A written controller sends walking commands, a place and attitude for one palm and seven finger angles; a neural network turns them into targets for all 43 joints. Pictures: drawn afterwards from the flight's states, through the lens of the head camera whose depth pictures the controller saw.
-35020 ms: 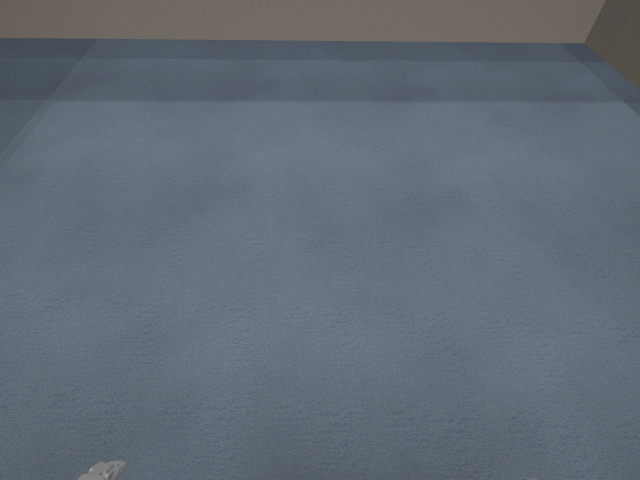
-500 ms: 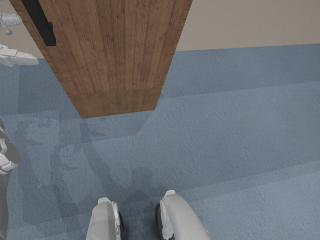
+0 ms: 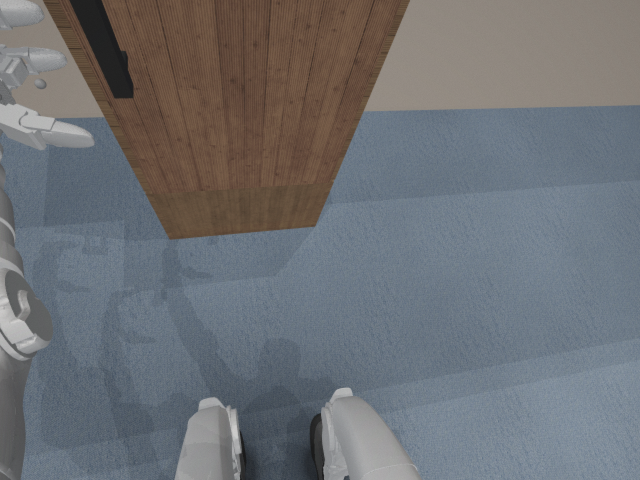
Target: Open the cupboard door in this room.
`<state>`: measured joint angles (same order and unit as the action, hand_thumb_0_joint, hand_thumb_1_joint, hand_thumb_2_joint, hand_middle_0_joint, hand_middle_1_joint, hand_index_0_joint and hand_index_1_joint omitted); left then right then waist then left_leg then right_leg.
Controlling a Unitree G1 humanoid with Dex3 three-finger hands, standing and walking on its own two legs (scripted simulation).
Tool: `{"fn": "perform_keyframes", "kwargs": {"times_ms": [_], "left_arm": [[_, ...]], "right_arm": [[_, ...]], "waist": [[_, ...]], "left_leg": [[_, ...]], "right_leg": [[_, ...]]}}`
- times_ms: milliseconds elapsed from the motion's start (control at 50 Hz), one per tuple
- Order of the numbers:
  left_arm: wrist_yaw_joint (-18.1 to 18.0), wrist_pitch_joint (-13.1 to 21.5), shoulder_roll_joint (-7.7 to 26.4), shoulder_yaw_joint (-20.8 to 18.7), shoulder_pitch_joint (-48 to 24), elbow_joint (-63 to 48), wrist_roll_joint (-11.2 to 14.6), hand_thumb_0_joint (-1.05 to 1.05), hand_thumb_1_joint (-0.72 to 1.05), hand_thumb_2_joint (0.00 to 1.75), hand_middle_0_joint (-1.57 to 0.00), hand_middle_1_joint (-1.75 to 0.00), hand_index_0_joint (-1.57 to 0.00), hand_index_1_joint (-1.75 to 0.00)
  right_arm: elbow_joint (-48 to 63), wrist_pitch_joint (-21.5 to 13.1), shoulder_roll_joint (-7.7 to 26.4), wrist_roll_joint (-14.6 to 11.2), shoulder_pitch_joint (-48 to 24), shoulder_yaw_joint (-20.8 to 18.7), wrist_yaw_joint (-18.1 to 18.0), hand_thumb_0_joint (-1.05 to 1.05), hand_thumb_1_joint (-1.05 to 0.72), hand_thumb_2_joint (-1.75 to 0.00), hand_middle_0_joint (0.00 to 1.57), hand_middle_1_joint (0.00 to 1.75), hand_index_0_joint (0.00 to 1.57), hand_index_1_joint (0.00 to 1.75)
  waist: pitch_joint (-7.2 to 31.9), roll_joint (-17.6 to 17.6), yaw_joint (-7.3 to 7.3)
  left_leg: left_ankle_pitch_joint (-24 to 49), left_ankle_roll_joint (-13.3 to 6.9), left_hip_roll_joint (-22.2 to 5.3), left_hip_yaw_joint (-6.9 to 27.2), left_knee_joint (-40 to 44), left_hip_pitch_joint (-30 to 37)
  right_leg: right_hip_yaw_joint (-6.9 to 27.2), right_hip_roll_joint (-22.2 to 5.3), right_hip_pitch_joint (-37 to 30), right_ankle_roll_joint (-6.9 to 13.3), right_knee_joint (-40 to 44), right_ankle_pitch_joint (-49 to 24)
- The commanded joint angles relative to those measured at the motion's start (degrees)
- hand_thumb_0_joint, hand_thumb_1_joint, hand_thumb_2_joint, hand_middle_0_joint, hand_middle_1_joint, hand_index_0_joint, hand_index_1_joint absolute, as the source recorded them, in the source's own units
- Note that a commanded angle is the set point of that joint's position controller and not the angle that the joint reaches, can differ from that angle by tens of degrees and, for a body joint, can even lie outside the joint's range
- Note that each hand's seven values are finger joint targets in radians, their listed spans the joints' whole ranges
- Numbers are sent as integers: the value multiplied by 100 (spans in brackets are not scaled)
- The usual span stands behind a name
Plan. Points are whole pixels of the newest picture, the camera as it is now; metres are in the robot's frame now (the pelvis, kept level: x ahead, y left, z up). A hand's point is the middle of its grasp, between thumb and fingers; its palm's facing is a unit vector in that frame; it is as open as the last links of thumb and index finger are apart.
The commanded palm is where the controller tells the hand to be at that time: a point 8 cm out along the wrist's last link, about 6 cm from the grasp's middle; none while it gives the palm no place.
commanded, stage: move the hooked fingers beside the handle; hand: left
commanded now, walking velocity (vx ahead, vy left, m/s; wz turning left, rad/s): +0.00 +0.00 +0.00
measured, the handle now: (106, 34) +0.61 +0.19 +0.07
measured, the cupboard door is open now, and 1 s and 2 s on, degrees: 0 0 0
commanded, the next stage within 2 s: slide the fingers in behind the handle in 0.22 s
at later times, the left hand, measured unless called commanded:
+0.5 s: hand (44, 82) +0.55 +0.25 +0.06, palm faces +0.03 -1.00 -0.01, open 14.0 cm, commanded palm +0.54 +0.26 +0.06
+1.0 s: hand (86, 83) +0.55 +0.21 +0.06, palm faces +0.05 -1.00 -0.02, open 14.0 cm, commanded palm +0.53 +0.23 +0.06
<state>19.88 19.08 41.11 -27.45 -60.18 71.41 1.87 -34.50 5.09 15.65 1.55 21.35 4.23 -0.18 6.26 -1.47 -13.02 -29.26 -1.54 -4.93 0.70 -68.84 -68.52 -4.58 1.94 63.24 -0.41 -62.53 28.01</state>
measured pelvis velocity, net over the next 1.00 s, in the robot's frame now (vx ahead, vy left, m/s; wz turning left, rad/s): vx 0.00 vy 0.00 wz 0.00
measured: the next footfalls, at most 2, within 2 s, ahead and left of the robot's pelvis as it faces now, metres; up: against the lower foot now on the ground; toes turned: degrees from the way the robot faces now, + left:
none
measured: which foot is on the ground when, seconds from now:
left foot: down 0.00-1.00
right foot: down 0.00-1.00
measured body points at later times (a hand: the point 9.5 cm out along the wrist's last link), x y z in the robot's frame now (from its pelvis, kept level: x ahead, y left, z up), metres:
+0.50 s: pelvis +0.00 +0.00 +0.00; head +0.18 +0.05 +0.40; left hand +0.54 +0.30 +0.06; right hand -0.03 -0.26 -0.10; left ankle +0.01 +0.10 -0.64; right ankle +0.01 -0.13 -0.64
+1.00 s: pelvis +0.00 +0.00 +0.00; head +0.17 +0.03 +0.41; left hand +0.54 +0.26 +0.06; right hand -0.02 -0.26 -0.10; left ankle +0.01 +0.10 -0.64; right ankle +0.01 -0.13 -0.64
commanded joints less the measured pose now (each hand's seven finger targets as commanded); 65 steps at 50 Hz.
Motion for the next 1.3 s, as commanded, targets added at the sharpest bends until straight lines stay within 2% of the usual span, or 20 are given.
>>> {"fn": "perform_keyframes", "kwargs": {"times_ms": [0, 120, 160, 220, 300, 360, 420, 560, 640, 720, 780, 820, 880, 920, 960, 1020, 1040, 1200, 1260, 1280], "left_arm": [[-111, 436, 1654, -212, -2419, -1134, 74, 0, -50, 30, -30, -120, -30, -120], [-89, 463, 1783, -309, -2423, -1376, 59, 0, -50, 30, -30, -120, -30, -120], [-55, 414, 1790, -340, -2343, -1147, 92, 0, -50, 30, -30, -120, -30, -120], [8, 377, 1929, -365, -2436, -1210, 102, 0, -50, 30, -30, -120, -30, -120], [77, 403, 1985, -397, -2444, -1307, 123, 0, -50, 30, -30, -120, -30, -120], [112, 352, 1344, 13, -2582, -1241, 187, 0, -50, 30, -30, -120, -30, -120], [28, 333, 1287, 10, -2670, -1463, 203, 0, -50, 30, -30, -120, -30, -120], [-383, 344, 1056, 5, -2469, -1372, 83, 0, -50, 30, -30, -120, -30, -120], [-545, 424, 1196, -66, -2446, -1279, -8, 0, -50, 30, -30, -120, -30, -120], [-630, 567, 1379, -227, -2476, -1357, -31, 0, -50, 30, -30, -120, -30, -120], [-579, 581, 1153, -106, -2309, -1323, 9, 0, -50, 30, -30, -120, -30, -120], [-551, 520, 988, 14, -2294, -1207, 30, 0, -50, 30, -30, -120, -30, -120], [-565, 544, 1000, -23, -2487, -1464, 84, 0, -50, 30, -30, -120, -30, -120], [-570, 548, 675, 153, -2404, -1444, 116, 0, -50, 30, -30, -120, -30, -120], [-606, 544, 687, 111, -2459, -1294, 136, 0, -50, 30, -30, -120, -30, -120], [-681, 588, 907, 2, -2515, -1392, 53, 0, -50, 30, -30, -120, -30, -120], [-695, 593, 684, 175, -2563, -1402, 52, 0, -50, 30, -30, -120, -30, -120], [-880, 642, 575, 222, -2692, -1346, -9, 0, -50, 30, -30, -120, -30, -120], [-924, 608, 181, 471, -2796, -1234, 19, 0, -50, 30, -30, -120, -30, -120], [-938, 634, 370, 383, -2924, -1381, 8, 0, -50, 30, -30, -120, -30, -120]], "right_arm": [[81, 25, 1180, 44, 1341, -419, -47, 0, -90, -90, 20, 30, 20, 30], [146, 48, 1177, 36, 1310, -419, -17, 0, -90, -90, 20, 30, 20, 30], [143, 51, 1181, 22, 1318, -413, -38, 0, -90, -90, 20, 30, 20, 30], [125, 45, 1198, 7, 1305, -396, -61, 0, -90, -90, 20, 30, 20, 30], [78, 33, 1198, 13, 1348, -399, -65, 0, -90, -90, 20, 30, 20, 30], [11, 12, 1166, 16, 1376, -428, -51, 0, -90, -90, 20, 30, 20, 30], [-34, 2, 1178, 46, 1437, -457, -42, 0, -90, -90, 20, 30, 20, 30], [-9, 23, 1124, 92, 1468, -463, 33, 0, -90, -90, 20, 30, 20, 30], [56, 11, 1106, 82, 1386, -441, 45, 0, -90, -90, 20, 30, 20, 30], [93, 1, 1118, 104, 1381, -438, 49, 0, -90, -90, 20, 30, 20, 30], [91, -1, 1090, 88, 1367, -447, 73, 0, -90, -90, 20, 30, 20, 30], [81, 17, 1089, 68, 1365, -456, 69, 0, -90, -90, 20, 30, 20, 30], [56, 11, 1096, 78, 1401, -479, 52, 0, -90, -90, 20, 30, 20, 30], [32, -10, 1050, 73, 1378, -500, 65, 0, -90, -90, 20, 30, 20, 30], [-11, -17, 1056, 82, 1404, -488, 55, 0, -90, -90, 20, 30, 20, 30], [-1, -35, 1059, 92, 1391, -484, 50, 0, -90, -90, 20, 30, 20, 30], [-1, -47, 1028, 97, 1364, -483, 63, 0, -90, -90, 20, 30, 20, 30], [-19, -61, 1034, 118, 1368, -495, 93, 0, -90, -90, 20, 30, 20, 30], [-61, -80, 1018, 127, 1395, -504, 110, 0, -90, -90, 20, 30, 20, 30], [-82, -71, 1050, 131, 1406, -509, 97, 0, -90, -90, 20, 30, 20, 30]], "waist": [[3050, -1377, -94], [3366, -1586, 0], [3213, -1248, -86], [3228, -1244, -89], [3334, -1466, -54], [3133, -1508, -204], [3390, -1663, -137], [3123, -1440, -112], [2965, -1272, -89], [3189, -1225, -40], [3230, -1285, -14], [3059, -1104, -73], [3301, -1213, -69], [3270, -1172, -95], [3073, -1021, -149], [3230, -1143, -55], [3218, -1134, -118], [3308, -1260, -111], [3087, -1054, -266], [3225, -1174, -228]], "left_leg": [[3056, -8, 126, 433, 485, 3223], [3263, 13, 125, 440, 439, 3347], [3090, -38, 126, 419, 403, 3110], [2886, -57, 135, 363, 399, 2881], [3070, -19, 109, 433, 412, 3127], [3020, -13, 94, 507, 434, 3351], [3222, 36, 84, 576, 485, 3614], [3120, 32, 101, 548, 567, 3529], [2733, -8, 147, 406, 580, 3090], [2775, -16, 163, 378, 533, 3039], [2930, -9, 165, 353, 516, 3109], [2784, -17, 173, 347, 544, 2975], [2944, -12, 166, 358, 530, 3174], [2923, -12, 179, 335, 520, 3190], [2780, -45, 188, 323, 494, 3004], [2733, -32, 203, 306, 495, 2952], [2738, -43, 214, 287, 470, 2945], [2745, -7, 207, 353, 456, 3082], [2656, -45, 215, 349, 449, 3024], [2732, -22, 202, 366, 455, 3084]], "right_leg": [[106, 184, -534, 159, 485, -1910], [111, 192, -656, 159, 407, -2075], [127, 208, -694, 146, 414, -2071], [166, 200, -848, 121, 443, -2061], [125, 211, -718, 144, 408, -2054], [75, 212, -282, 159, 462, -1820], [39, 203, -284, 166, 463, -1833], [15, 211, -292, 182, 510, -1754], [85, 206, -603, 155, 549, -1747], [132, 202, -812, 152, 489, -1876], [126, 205, -826, 158, 467, -2037], [124, 203, -833, 138, 506, -1973], [133, 195, -845, 141, 487, -2097], [136, 201, -819, 133, 523, -2095], [154, 206, -795, 130, 529, -2039], [176, 191, -924, 141, 497, -2034], [189, 189, -912, 131, 503, -2072], [152, 184, -748, 153, 445, -1950], [148, 191, -636, 141, 501, -1921], [150, 176, -679, 143, 475, -1969]]}}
